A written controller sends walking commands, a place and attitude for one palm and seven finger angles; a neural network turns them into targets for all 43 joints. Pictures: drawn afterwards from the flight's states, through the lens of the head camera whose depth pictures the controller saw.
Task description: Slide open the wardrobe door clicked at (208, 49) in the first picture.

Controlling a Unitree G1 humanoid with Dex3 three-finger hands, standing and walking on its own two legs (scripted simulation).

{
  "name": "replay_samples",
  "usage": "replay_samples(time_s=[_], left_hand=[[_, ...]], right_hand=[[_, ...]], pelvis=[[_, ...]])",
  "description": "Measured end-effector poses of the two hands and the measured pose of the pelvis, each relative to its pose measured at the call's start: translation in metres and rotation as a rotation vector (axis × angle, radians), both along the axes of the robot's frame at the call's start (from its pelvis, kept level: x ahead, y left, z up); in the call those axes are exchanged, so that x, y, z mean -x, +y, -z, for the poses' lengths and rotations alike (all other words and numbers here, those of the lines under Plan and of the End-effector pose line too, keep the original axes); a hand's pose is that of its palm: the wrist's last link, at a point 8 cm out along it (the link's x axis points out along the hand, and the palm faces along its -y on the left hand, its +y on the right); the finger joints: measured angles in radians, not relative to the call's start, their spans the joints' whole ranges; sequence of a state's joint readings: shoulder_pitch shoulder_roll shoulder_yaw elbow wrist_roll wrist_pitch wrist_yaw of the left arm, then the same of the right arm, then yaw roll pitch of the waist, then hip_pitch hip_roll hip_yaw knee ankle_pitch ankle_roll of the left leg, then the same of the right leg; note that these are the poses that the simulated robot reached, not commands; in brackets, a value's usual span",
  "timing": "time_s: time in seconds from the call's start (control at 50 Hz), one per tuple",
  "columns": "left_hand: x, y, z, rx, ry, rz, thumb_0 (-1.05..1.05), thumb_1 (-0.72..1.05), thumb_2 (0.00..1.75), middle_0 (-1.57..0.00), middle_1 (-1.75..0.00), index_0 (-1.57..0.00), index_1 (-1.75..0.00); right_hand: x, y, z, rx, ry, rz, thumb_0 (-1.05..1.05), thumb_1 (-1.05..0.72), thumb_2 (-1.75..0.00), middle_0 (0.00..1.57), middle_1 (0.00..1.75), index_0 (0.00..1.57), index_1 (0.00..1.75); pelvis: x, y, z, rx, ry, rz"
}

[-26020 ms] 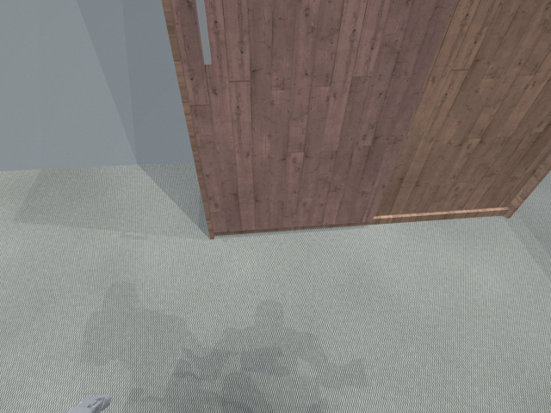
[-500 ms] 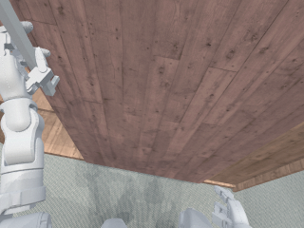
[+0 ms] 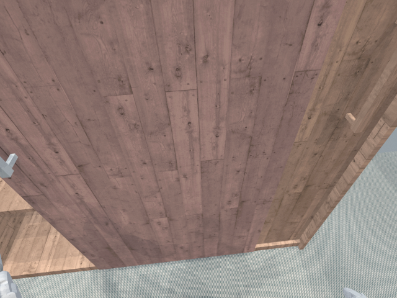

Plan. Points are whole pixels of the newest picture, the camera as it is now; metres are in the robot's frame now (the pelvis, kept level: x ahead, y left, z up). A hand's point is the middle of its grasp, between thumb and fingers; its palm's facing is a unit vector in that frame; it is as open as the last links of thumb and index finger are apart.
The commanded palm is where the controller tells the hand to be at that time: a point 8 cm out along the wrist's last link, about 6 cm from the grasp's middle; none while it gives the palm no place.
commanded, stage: stop walking and hold the door there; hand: left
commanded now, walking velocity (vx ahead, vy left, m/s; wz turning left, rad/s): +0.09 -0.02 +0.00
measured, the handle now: out of the picture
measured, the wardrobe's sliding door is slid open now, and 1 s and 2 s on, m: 0.47 0.47 0.47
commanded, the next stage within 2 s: none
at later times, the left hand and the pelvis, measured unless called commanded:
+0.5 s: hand out of the picture +0.34 +0.39 +0.18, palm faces +0.58 -0.78 -0.22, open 5.8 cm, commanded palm +0.29 +0.42 +0.15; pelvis -0.05 +0.03 +0.00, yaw -4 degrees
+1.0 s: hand out of the picture +0.34 +0.39 +0.17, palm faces +0.53 -0.81 -0.25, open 5.3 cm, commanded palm +0.29 +0.43 +0.15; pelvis -0.05 +0.05 +0.00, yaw -3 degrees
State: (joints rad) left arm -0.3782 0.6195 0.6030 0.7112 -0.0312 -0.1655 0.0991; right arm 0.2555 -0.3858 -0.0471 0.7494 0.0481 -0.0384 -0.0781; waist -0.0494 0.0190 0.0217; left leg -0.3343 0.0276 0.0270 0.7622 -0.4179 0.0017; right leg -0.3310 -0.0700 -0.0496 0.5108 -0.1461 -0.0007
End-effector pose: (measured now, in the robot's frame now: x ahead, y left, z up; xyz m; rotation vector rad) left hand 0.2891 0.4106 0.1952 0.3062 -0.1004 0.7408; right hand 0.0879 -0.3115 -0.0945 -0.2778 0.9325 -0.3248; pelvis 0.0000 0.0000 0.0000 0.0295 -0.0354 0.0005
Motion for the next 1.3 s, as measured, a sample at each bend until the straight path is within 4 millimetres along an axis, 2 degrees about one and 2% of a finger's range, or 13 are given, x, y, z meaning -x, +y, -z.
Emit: replay_samples(time_s=[0.08, 0.16, 0.26, 0.34, 0.46, 0.6, 0.7, 0.82, 0.96, 1.1, 1.2, 1.3], left_hand=[[-0.001, 0.005, 0.004, -0.003, -0.051, 0.061, -0.09, 0.62, 0.86, -0.44, -1.39, -0.26, -1.29], [-0.001, 0.006, 0.004, 0.012, -0.048, 0.088, -0.08, 0.65, 0.84, -0.45, -1.40, -0.25, -1.29], [0.000, 0.005, 0.001, 0.020, -0.016, 0.086, -0.08, 0.67, 0.81, -0.45, -1.40, -0.25, -1.31], [0.000, 0.003, 0.000, 0.018, 0.013, 0.063, -0.08, 0.69, 0.80, -0.43, -1.39, -0.22, -1.32], [-0.001, 0.005, 0.001, 0.054, 0.041, 0.097, -0.11, 0.69, 0.82, -0.42, -1.38, -0.27, -1.35], [-0.003, 0.007, 0.015, 0.087, 0.054, 0.138, -0.16, 0.72, 0.83, -0.44, -1.40, -0.37, -1.38], [-0.003, 0.007, 0.015, 0.065, 0.055, 0.136, -0.16, 0.71, 0.84, -0.45, -1.40, -0.37, -1.38], [-0.003, 0.008, 0.015, 0.047, 0.061, 0.131, -0.17, 0.70, 0.84, -0.45, -1.40, -0.37, -1.38], [-0.004, 0.010, 0.016, 0.038, 0.071, 0.147, -0.19, 0.69, 0.84, -0.45, -1.40, -0.39, -1.39], [-0.013, 0.019, 0.027, 0.049, 0.089, 0.228, -0.24, 0.68, 0.85, -0.45, -1.40, -0.43, -1.40], [-0.017, 0.031, 0.034, 0.009, 0.020, 0.309, -0.29, 0.61, 0.81, -0.51, -1.47, -0.46, -1.42], [-0.011, 0.027, 0.043, -0.026, 0.025, 0.368, -0.22, 0.68, 0.80, -0.50, -1.46, -0.46, -1.41]], right_hand=[[0.035, 0.008, -0.003, 0.037, 0.031, 0.042, 0.01, -0.91, -0.90, 0.20, 0.30, 0.19, 0.30], [0.060, 0.035, -0.006, -0.007, 0.041, 0.079, 0.01, -0.91, -0.90, 0.20, 0.30, 0.19, 0.30], [0.073, 0.069, 0.006, -0.099, 0.063, 0.059, 0.01, -0.90, -0.90, 0.20, 0.30, 0.19, 0.30], [0.075, 0.082, 0.019, -0.154, 0.074, 0.034, 0.01, -0.90, -0.90, 0.20, 0.30, 0.20, 0.30], [0.078, 0.075, 0.022, -0.128, 0.064, 0.038, 0.01, -0.90, -0.90, 0.21, 0.30, 0.20, 0.30], [0.081, 0.061, 0.004, -0.039, 0.026, 0.070, 0.01, -0.90, -0.90, 0.21, 0.30, 0.20, 0.30], [0.084, 0.060, -0.004, -0.022, 0.024, 0.061, 0.01, -0.90, -0.90, 0.20, 0.30, 0.20, 0.30], [0.087, 0.061, 0.001, -0.034, 0.050, 0.053, 0.01, -0.90, -0.90, 0.20, 0.30, 0.20, 0.30], [0.085, 0.068, 0.008, -0.049, 0.063, 0.060, 0.01, -0.90, -0.90, 0.20, 0.30, 0.20, 0.30], [0.071, 0.086, 0.007, -0.015, 0.095, 0.011, 0.01, -0.90, -0.90, 0.20, 0.30, 0.20, 0.30], [0.050, 0.115, 0.011, 0.021, 0.078, -0.031, 0.01, -0.90, -0.90, 0.20, 0.30, 0.20, 0.30], [0.025, 0.170, 0.017, -0.063, 0.024, -0.079, 0.01, -0.91, -0.90, 0.20, 0.30, 0.19, 0.30]], pelvis=[[0.012, 0.014, 0.005, 0.024, -0.006, 0.010], [0.020, 0.020, -0.002, 0.036, -0.005, 0.031], [0.026, 0.019, -0.004, 0.038, 0.023, 0.049], [0.036, 0.017, -0.001, 0.047, 0.025, 0.061], [0.045, 0.024, 0.002, 0.059, 0.017, 0.061], [0.047, 0.034, 0.000, 0.041, 0.007, 0.078], [0.053, 0.032, -0.002, 0.042, 0.019, 0.075], [0.055, 0.032, -0.002, 0.050, 0.029, 0.082], [0.051, 0.040, 0.000, 0.054, 0.027, 0.062], [0.047, 0.070, 0.000, 0.026, 0.014, 0.012], [0.049, 0.103, 0.011, 0.006, 0.000, -0.028], [0.061, 0.122, 0.009, 0.016, 0.001, -0.016]])
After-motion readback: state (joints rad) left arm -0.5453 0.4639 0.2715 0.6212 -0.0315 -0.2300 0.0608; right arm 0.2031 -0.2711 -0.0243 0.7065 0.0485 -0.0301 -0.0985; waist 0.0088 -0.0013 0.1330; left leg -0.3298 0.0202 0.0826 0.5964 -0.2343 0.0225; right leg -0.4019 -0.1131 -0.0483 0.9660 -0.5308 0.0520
